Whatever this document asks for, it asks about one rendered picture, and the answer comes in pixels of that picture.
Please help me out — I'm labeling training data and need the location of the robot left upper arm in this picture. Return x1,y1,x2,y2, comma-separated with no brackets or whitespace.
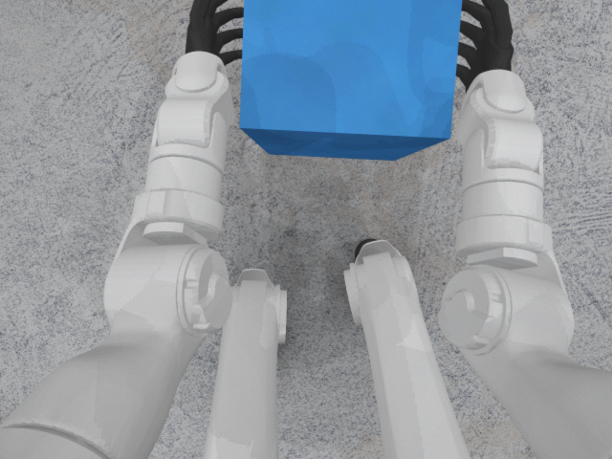
0,244,233,459

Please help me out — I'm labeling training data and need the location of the left robot forearm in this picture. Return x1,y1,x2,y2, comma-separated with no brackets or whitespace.
103,51,235,320

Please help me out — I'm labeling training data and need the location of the right robot shin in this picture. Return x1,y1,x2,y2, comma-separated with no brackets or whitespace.
355,240,419,299

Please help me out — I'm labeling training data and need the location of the robot right upper arm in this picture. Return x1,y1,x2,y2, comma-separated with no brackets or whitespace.
437,264,612,459

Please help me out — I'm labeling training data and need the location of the right robot forearm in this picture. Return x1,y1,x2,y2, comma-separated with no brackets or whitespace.
455,70,569,299

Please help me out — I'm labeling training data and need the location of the robot right hand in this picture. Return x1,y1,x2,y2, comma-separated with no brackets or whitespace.
456,0,514,92

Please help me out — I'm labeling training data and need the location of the right robot foot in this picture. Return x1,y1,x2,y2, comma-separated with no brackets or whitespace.
355,239,377,261

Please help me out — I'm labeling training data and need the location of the robot left hand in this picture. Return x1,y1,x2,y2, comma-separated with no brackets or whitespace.
186,0,244,66

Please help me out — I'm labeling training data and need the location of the carton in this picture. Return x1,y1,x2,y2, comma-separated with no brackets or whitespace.
240,0,462,161

